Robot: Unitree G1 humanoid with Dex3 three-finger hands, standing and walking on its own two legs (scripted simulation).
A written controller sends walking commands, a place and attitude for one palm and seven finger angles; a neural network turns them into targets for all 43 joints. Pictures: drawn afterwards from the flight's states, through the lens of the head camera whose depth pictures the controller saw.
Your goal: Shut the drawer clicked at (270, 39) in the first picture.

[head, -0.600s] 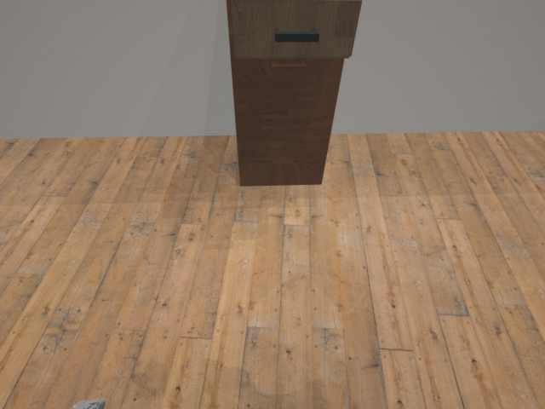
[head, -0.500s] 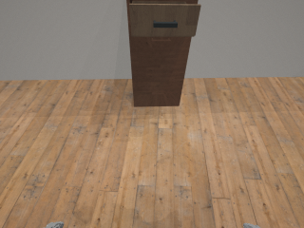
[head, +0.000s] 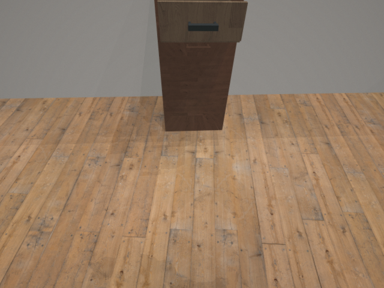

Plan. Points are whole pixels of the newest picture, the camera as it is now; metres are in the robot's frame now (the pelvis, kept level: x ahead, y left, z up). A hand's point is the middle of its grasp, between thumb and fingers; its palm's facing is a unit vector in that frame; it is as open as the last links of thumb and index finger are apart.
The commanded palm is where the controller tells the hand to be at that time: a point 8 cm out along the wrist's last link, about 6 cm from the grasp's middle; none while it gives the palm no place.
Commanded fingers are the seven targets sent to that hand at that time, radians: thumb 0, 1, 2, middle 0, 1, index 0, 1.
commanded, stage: stand and wait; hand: left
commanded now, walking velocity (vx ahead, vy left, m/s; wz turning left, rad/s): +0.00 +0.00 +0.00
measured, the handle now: (202, 25) +1.13 +0.02 +0.07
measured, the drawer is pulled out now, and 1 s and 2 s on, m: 0.17 0.17 0.17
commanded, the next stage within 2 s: look at it before walking up in 0.22 s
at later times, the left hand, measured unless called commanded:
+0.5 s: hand out of the picture +0.07 +0.24 -0.15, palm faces -0.02 -0.95 -0.32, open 7.4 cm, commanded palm none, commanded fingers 0.00 0.90 0.90 -0.20 -0.30 -0.20 -0.30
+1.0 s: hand out of the picture +0.06 +0.25 -0.16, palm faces -0.02 -0.94 -0.33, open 7.4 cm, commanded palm none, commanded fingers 0.00 0.90 0.90 -0.20 -0.30 -0.20 -0.30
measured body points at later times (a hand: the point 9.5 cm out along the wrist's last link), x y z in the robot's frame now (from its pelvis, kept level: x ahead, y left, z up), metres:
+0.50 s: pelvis -0.01 +0.00 +0.00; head -0.01 +0.00 +0.45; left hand +0.07 +0.29 -0.13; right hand +0.07 -0.29 -0.13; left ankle +0.00 +0.13 -0.74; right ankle +0.00 -0.12 -0.74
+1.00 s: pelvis +0.00 +0.00 +0.00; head +0.00 +0.00 +0.45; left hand +0.06 +0.30 -0.13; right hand +0.08 -0.29 -0.13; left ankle +0.00 +0.13 -0.74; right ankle +0.00 -0.12 -0.74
